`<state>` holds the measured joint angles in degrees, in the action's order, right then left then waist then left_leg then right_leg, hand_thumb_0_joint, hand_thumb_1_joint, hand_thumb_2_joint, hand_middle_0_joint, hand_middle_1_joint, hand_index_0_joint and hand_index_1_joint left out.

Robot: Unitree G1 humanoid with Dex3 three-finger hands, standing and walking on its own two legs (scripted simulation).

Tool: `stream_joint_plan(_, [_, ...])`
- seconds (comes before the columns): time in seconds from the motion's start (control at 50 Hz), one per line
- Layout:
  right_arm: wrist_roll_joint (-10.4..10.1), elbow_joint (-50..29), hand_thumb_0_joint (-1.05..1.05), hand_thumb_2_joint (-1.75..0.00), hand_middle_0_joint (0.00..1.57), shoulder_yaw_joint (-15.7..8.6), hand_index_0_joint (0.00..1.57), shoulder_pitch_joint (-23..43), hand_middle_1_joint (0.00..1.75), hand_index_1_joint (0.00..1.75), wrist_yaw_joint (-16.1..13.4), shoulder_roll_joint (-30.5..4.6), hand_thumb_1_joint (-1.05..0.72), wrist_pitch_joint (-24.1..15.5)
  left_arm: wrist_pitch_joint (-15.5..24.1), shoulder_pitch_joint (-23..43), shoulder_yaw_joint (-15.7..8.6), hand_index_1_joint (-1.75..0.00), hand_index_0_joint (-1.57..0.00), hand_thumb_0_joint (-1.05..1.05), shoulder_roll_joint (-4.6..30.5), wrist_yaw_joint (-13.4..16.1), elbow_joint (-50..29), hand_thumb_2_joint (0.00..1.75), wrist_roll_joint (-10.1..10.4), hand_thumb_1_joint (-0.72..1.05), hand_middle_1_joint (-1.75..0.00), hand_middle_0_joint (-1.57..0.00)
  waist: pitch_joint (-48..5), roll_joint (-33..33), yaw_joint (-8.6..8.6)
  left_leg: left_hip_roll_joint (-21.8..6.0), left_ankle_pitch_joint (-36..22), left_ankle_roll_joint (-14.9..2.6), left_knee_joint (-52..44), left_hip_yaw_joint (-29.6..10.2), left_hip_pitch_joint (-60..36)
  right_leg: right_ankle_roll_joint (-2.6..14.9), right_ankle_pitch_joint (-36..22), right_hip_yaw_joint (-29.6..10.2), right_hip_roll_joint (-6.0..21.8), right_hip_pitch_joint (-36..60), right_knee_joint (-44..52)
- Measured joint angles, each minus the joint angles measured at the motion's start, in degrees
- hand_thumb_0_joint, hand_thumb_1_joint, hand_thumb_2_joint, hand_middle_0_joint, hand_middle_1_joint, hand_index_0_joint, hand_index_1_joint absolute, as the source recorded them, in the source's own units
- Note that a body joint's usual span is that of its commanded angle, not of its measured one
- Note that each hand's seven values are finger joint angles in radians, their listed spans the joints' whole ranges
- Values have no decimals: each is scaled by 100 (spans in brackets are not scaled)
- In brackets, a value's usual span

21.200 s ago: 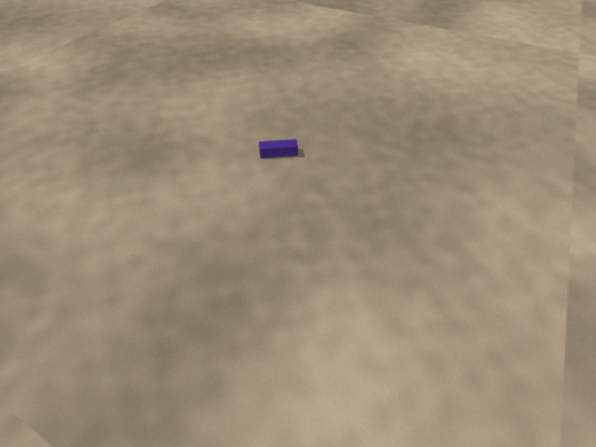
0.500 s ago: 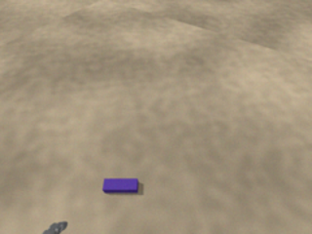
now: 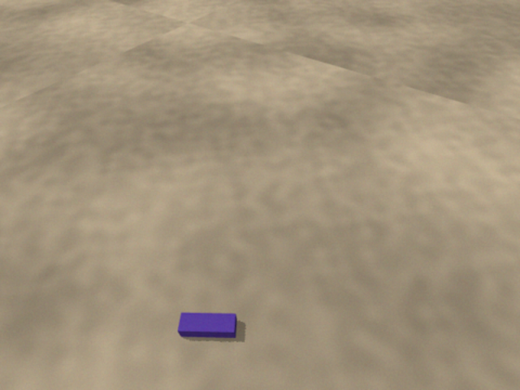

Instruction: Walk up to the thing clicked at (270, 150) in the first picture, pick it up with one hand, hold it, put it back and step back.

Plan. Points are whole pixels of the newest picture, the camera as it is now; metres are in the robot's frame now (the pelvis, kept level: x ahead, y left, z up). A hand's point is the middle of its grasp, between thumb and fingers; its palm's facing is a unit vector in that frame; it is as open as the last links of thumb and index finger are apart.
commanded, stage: walk up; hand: left
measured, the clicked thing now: (208, 325) +0.48 +0.24 -0.75
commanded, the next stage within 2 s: stand in 1.84 s
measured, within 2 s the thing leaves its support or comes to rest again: neither
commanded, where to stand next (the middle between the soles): +0.10 +0.00 m, yaw +0 degrees
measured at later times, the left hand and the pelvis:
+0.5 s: hand out of the picture +0.10 +0.24 -0.15, palm faces +0.00 -0.94 -0.33, open 7.3 cm; pelvis +0.01 -0.01 +0.00, yaw +0 degrees
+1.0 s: hand out of the picture +0.11 +0.30 -0.17, palm faces -0.01 -0.94 -0.34, open 7.4 cm; pelvis +0.06 +0.03 -0.01, yaw +1 degrees
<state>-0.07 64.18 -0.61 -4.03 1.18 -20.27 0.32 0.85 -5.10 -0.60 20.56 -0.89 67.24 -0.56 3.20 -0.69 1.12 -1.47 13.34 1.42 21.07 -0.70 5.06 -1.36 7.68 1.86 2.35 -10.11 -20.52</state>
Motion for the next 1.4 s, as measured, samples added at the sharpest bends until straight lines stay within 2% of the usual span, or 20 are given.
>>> stream_joint_plan(0.48, [32, 118, 1, -90, 20, -20, 20, -233, 30, 30, -43, 31, -90, 21, -25, 180, -88, -30, -21, 0, -125, 7, -111, 90, -26, 90, -30, -20, -15, 25, -125, -57, -34, 63, -129, -45, -45, 57, 19, 54, -51, 24, 54])
stream_joint_plan(0.5, [57, 75, 1, -90, 20, -41, 20, -262, 30, 30, -18, 23, -90, 22, -27, 168, -101, -30, -21, 0, -126, -14, -149, 90, -46, 90, -30, -20, -29, 15, -133, -63, 48, 16, -58, -47, -19, 86, 140, 59, -58, 0, -21])
stream_joint_plan(0.56, [151, -99, 1, -90, 20, -120, 20, -503, 30, 30, 72, -58, -90, 10, 37, -41, -162, -30, -21, 0, -127, -94, -345, 90, -138, 90, -30, -20, -170, -63, -140, -78, 806, -183, 437, -95, 139, 223, 842, 70, -103, -94, -395])
stream_joint_plan(0.58, [178, -152, 1, -90, 20, -144, 20, -585, 30, 30, 93, -97, -90, 16, 70, -129, -184, -30, -21, 0, -118, -108, -434, 90, -156, 90, -30, -20, -204, -88, -140, -77, 945, -252, 625, -110, 226, 252, 834, 81, -111, -98, -424])
stream_joint_plan(0.62, [221, -250, 1, -90, 20, -192, 20, -705, 30, 30, 115, -164, -90, 23, 146, -254, -228, -30, -21, 0, -65, -113, -613, 90, -188, 90, -30, -20, -160, -71, -136, -55, 1108, -302, 1247, -35, 549, 238, 325, 131, -48, -64, -370])
stream_joint_plan(0.68, [246, -349, 1, -90, 20, -281, 20, -823, 30, 30, 169, -300, -90, 34, 161, -445, -258, -30, -21, 0, -20, -106, -770, 90, -219, 90, -30, -20, -53, -173, -62, -148, 1314, -344, 1749, -25, 958, 157, 496, 216, -39, 26, -423])
stream_joint_plan(0.7, [236, -375, 1, -90, 20, -304, 20, -855, 30, 30, 178, -314, -90, 4, 119, -509, -255, -30, -21, 0, 32, -107, -785, 90, -219, 90, -30, -20, -32, -154, -50, -175, 1192, -351, 1542, 10, 970, 128, 572, 217, -10, 41, -479])
stream_joint_plan(0.74, [248, -390, 1, -90, 20, -344, 20, -900, 30, 30, 146, -306, -90, -99, -18, -600, -234, -30, -21, 0, 149, -87, -759, 90, -157, 90, -30, -20, 4, -33, -27, -128, 221, -204, 1077, 122, 843, 43, 795, 140, 113, -37, -811])
stream_joint_plan(0.76, [262, -381, 1, -90, 20, -348, 20, -898, 30, 30, 103, -262, -90, -128, -96, -626, -227, -30, -21, 0, 197, -58, -717, 90, -98, 90, -30, -20, 13, 73, -23, -55, 132, -161, 1042, 193, 796, 66, 902, 23, 175, -111, -1004])
stream_joint_plan(0.8, [236, -377, 1, -90, 20, -285, 20, -877, 30, 30, 50, -156, -90, -148, -207, -636, -209, -30, -21, 0, 262, -16, -627, 90, -5, 90, -30, -20, 15, 186, -72, 9, 241, -170, 973, 218, 733, 141, 1490, -252, 72, -248, -1363])
stream_joint_plan(0.84, [212, -392, 1, -90, 20, -204, 20, -814, 30, 30, 16, -47, -90, -140, -225, -596, -170, -30, -20, 0, 312, 15, -586, 90, 50, 90, -30, -20, 82, 255, -63, 14, 260, -190, 835, 235, 624, 192, 1722, -317, -40, -300, -1516])
stream_joint_plan(0.86, [197, -404, 1, -90, 20, -169, 20, -763, 30, 30, 2, -2, -90, -138, -202, -570, -150, -30, -20, 0, 322, 31, -573, 90, 70, 90, -30, -20, 123, 280, -40, 14, 258, -191, 781, 260, 578, 204, 1595, -289, -62, -284, -1412])
stream_joint_plan(0.9, [131, -446, 1, -90, 20, -112, 20, -627, 30, 30, -20, 57, -90, -130, -151, -519, -114, -30, -20, 0, 329, 41, -558, 90, 80, 91, -30, -20, 204, 333, -7, 40, 299, -185, 787, 325, 534, 218, 675, -236, -51, -177, -959])
stream_joint_plan(0.92, [88, -477, 1, -90, 20, -97, 21, -541, 30, 30, -36, 68, -90, -117, -145, -482, -107, -30, -20, 0, 315, 44, -546, 90, 71, 91, -30, -20, 250, 335, -10, 49, 347, -182, 848, 345, 534, 138, 554, -244, -37, -125, -868])
stream_joint_plan(0.96, [9, -554, 1, -90, 20, -108, 21, -376, 30, 30, -87, 73, -90, -79, -179, -403, -89, -30, -20, 0, 248, 33, -543, 90, 51, 91, -30, -20, 298, 255, -44, 15, 413, -181, 927, 346, 548, 2, 724, -241, -60, -76, -827])
stream_joint_plan(1.02, [-16, -627, 1, -90, 20, -118, 21, -170, 30, 30, -141, 89, -90, -86, -240, -236, -50, -30, -20, 0, 191, 6, -600, 90, 49, 91, -30, -20, 321, 221, -61, 23, 391, -183, 861, 374, 531, -38, 795, -266, -51, -97, -833])
stream_joint_plan(1.2, [7, -542, 1, -90, 20, -107, 21, 190, 30, 30, -143, 14, -90, -77, -211, 225, -25, -30, -21, 0, 97, -22, -716, 90, 19, 90, -30, -20, 280, 202, -85, -29, 255, -121, 643, 404, 455, 11, 695, -290, -108, -75, -694])
stream_joint_plan(1.4, [56, -366, 1, -90, 20, -133, 21, 49, 30, 30, -107, -95, -90, -63, -215, 223, -70, -30, -21, 0, 44, -68, -666, 90, -24, 90, -30, -20, 211, 175, -147, -111, 70, -32, 383, 425, 367, 101, 545, -303, -197, -45, -518])
